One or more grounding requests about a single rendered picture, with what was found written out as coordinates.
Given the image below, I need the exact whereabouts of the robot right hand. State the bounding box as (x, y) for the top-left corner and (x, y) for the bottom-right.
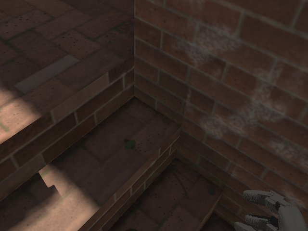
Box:
(234, 190), (308, 231)

